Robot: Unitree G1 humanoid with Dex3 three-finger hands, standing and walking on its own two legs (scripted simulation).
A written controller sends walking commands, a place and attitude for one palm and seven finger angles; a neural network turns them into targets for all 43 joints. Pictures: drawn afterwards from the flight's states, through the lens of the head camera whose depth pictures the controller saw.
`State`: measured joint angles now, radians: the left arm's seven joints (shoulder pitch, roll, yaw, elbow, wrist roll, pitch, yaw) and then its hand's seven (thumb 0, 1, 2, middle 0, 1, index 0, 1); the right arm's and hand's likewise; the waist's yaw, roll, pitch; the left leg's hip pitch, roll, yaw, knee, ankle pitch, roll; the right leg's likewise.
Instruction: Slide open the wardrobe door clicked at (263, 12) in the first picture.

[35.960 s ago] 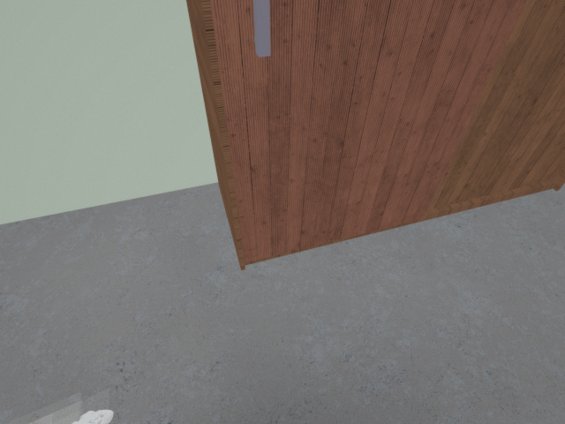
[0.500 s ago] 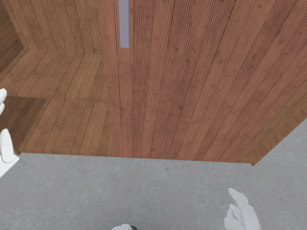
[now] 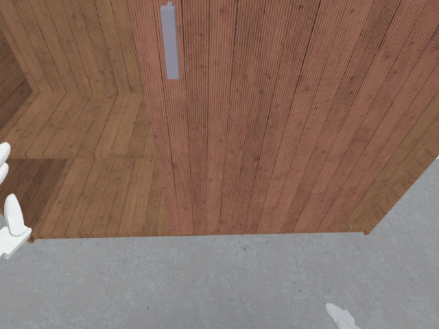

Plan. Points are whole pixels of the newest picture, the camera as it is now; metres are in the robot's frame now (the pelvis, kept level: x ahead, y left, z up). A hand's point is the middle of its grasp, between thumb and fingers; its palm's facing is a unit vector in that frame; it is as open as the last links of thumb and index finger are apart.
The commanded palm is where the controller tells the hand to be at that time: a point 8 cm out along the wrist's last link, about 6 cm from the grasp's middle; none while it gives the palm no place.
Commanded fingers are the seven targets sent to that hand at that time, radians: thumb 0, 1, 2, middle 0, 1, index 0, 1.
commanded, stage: stop stepping back and stand still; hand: left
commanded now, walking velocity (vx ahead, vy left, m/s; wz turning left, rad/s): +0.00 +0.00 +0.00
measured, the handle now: (171, 40) +0.66 +0.17 +0.23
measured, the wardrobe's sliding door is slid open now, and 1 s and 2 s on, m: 0.66 0.66 0.66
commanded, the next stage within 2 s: let the arm hang, fingers relaxed in 0.30 s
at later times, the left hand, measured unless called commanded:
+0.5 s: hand (71, 258) +0.22 +0.27 +0.04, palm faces +0.22 -0.84 -0.49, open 7.4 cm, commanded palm none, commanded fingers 0.00 0.90 0.90 -0.20 -0.30 -0.20 -0.30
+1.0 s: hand out of the picture -0.06 +0.19 -0.16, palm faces +0.05 -0.97 -0.24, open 7.3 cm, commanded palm none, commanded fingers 0.00 0.90 0.90 -0.20 -0.30 -0.20 -0.30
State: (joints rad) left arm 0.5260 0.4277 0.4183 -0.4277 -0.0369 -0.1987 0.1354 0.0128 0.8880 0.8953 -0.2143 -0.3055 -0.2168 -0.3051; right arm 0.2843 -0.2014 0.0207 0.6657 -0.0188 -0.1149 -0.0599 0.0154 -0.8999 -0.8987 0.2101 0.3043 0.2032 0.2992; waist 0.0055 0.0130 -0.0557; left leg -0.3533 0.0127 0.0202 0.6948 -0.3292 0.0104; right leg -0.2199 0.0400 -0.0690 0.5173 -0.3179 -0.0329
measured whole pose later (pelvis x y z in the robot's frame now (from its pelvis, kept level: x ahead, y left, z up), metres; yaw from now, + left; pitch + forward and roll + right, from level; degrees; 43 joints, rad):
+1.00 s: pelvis -0.02 -0.01 +0.01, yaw +3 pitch -1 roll -1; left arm 0.28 0.24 0.01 1.16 0.01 0.02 0.01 0.01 0.92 0.89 -0.21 -0.30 -0.21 -0.30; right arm 0.26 -0.21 0.00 1.12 -0.02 0.03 -0.03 0.01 -0.91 -0.90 0.20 0.30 0.20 0.30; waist 0.00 0.01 0.07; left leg -0.25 -0.01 -0.02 0.46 -0.19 0.02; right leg -0.16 0.03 -0.09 0.39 -0.22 -0.04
